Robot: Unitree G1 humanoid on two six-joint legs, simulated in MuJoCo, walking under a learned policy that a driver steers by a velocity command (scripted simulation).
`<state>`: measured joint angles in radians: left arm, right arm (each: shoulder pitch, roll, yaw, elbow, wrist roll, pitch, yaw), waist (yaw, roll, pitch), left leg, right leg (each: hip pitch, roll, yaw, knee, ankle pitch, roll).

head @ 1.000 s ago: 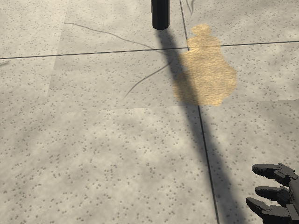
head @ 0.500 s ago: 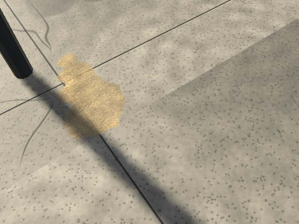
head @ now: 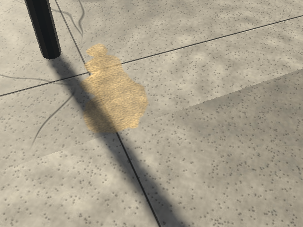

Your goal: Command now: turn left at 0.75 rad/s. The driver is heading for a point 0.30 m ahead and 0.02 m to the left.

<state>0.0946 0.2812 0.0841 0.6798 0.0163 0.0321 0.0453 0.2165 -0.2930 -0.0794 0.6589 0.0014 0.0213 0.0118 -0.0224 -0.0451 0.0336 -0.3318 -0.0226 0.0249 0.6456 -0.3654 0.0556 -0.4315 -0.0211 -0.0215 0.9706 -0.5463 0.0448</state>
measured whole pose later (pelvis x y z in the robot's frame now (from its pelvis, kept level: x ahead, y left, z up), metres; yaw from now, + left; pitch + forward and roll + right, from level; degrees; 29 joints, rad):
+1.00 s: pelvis +0.03 -0.02 +0.01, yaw +12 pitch +2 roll +1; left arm 0.20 0.32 0.09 0.66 -0.03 0.07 -0.02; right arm 0.15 -0.27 -0.07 0.66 -0.01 0.02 -0.05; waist 0.00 -0.01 0.06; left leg -0.17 0.07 0.12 0.46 -0.31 -0.02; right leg -0.49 -0.05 -0.04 0.89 -0.39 0.08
